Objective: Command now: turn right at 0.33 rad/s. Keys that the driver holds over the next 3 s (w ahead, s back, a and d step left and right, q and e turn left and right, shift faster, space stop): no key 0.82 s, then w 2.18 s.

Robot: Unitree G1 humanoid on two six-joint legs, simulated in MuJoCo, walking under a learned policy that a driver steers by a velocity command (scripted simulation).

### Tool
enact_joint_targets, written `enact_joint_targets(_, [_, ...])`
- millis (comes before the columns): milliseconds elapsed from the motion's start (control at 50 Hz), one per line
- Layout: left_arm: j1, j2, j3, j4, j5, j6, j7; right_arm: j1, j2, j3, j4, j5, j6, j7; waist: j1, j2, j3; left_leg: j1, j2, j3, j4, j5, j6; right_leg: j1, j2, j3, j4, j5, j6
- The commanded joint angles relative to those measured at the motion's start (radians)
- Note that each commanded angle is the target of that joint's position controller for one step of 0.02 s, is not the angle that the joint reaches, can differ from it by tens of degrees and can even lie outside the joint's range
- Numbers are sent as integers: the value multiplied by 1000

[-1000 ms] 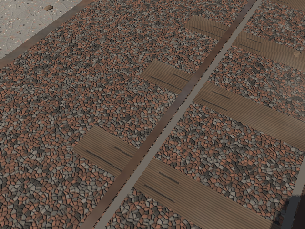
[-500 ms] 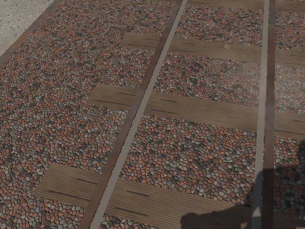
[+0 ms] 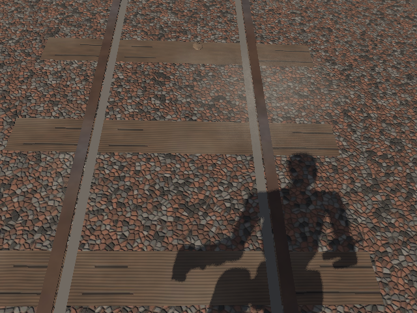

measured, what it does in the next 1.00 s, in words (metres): steps on the spot: right foot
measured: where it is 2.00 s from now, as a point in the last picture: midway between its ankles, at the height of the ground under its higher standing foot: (193, 288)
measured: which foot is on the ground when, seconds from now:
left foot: down 0.00-1.00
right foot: up 0.00-0.28, down 0.30-1.00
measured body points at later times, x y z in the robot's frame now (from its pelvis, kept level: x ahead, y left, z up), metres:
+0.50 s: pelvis -0.01 -0.01 +0.01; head -0.01 -0.02 +0.46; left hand +0.11 +0.23 -0.12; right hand +0.06 -0.27 -0.13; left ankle +0.01 +0.10 -0.74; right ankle -0.04 -0.11 -0.74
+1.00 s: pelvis +0.01 -0.01 +0.00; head +0.01 -0.01 +0.45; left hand +0.01 +0.25 -0.15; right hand +0.03 -0.27 -0.14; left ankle +0.00 +0.09 -0.72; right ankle -0.04 -0.11 -0.74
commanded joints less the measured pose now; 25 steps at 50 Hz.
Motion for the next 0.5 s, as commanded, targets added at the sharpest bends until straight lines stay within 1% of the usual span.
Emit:
enact_joint_targets(20, [49,120,33,-36,10,-8,3,-43,-123,-30,-69,3,-15,11,26,138,-35,19,318,-300,-229,222,179,-67,-37,-18,321,-59,24])
enact_joint_targets(40, [64,110,31,-23,4,-3,-5,-72,-110,-25,-76,-1,-16,12,37,165,-44,33,260,-223,-217,258,149,-60,-33,-33,346,-17,34])
enact_joint_targets(60, [71,99,26,-16,3,1,-12,-65,-108,-23,-72,0,-20,7,31,196,-52,64,237,-183,-203,331,146,-67,-33,-43,348,-2,45])
enact_joint_targets(80, [62,90,21,-10,0,3,-15,-43,-107,-23,-64,1,-22,7,17,193,-61,92,223,-156,-189,380,146,-64,-32,-53,325,-1,56])
enact_joint_targets(140, [6,50,-1,-12,-7,10,-13,18,-106,-22,-33,3,-26,8,-21,190,-77,170,234,-152,-162,393,155,-35,-60,-75,147,-22,71])
enact_joint_targets(180, [-14,30,-16,-5,-9,15,-9,32,-118,-24,-17,0,-22,13,-37,217,-80,164,229,-150,-151,351,153,48,-82,-125,-11,-54,62])
enact_joint_targets(200, [-20,32,-19,-1,-13,15,-4,43,-130,-28,-7,-4,-18,17,-45,233,-78,160,227,-157,-142,352,156,81,-83,-153,-75,-63,54])
enact_joint_targets(220, [-15,36,-21,7,-17,13,0,54,-138,-32,2,-5,-13,20,-45,241,-75,156,227,-167,-130,369,156,111,-82,-171,-145,-36,45])
enact_joint_targets(240, [7,29,-25,23,-19,9,5,52,-141,-33,10,-1,-8,22,-26,228,-72,142,218,-162,-106,390,144,163,-83,-185,-256,45,33])
enact_joint_targets(260, [34,22,-31,41,-15,0,10,50,-138,-32,18,5,-5,22,-3,200,-70,106,209,-152,-81,406,115,246,-92,-185,-413,194,20])
enact_joint_targets(280, [31,44,-31,47,-4,-12,17,67,-124,-29,23,5,-10,22,-8,166,-87,48,205,-157,-72,367,70,340,-139,-113,-463,294,4])
enact_joint_targets(300, [34,94,-29,41,13,-28,25,75,-93,-21,10,6,-19,28,-23,64,-124,-20,170,-118,-23,259,25,421,-272,26,-467,354,-21])
enact_joint_targets(320, [-43,114,-28,48,2,-34,23,81,-48,-8,12,18,-19,30,-77,-84,-74,31,79,-42,-99,52,-1,260,-338,75,-417,458,-72])
enact_joint_targets(340, [-75,59,-42,45,-2,-42,16,60,-72,-9,38,5,-14,25,-55,-54,-62,112,87,-41,-117,48,-12,207,-320,58,-413,378,-74])
enact_joint_targets(360, [-73,46,-47,51,-2,-48,15,39,-93,-17,53,5,-13,24,-37,-38,-39,115,81,-48,-113,82,-11,194,-279,32,-417,321,-55])
enact_joint_targets(380, [-56,51,-49,68,1,-50,19,36,-96,-19,64,7,-14,26,-30,-43,-36,133,90,-53,-115,125,-10,188,-257,16,-422,299,-43])
enact_joint_targets(400, [-35,54,-51,86,-4,-54,25,41,-103,-23,74,5,-14,28,-28,-51,-28,138,98,-57,-109,158,-6,185,-246,8,-426,308,-37])
enact_joint_targets(420, [-21,55,-52,103,-7,-57,28,53,-95,-20,87,6,-16,30,-30,-52,-31,138,106,-61,-117,174,-6,196,-240,-1,-424,318,-34])
enact_joint_targets(460, [-15,47,-55,125,-7,-58,30,67,-86,-17,121,8,-18,27,-29,-15,-23,125,107,-61,-130,169,-10,210,-238,-6,-422,318,-36])
enact_joint_targets(500, [-15,44,-58,145,-7,-59,30,71,-81,-15,152,8,-17,24,-29,7,-13,125,108,-63,-139,159,-15,205,-238,-7,-428,302,-40])
Next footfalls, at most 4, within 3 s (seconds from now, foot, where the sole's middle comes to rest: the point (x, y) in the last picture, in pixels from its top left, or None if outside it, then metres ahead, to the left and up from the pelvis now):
0.30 right None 0.00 -0.11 -0.77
1.60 right None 0.44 -0.05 -0.77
2.14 left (180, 225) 0.76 0.11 -0.77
2.68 right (230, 162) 1.06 -0.08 -0.77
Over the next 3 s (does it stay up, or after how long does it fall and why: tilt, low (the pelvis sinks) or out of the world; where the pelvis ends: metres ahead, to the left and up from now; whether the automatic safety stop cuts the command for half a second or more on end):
stays up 1.05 -0.02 0.01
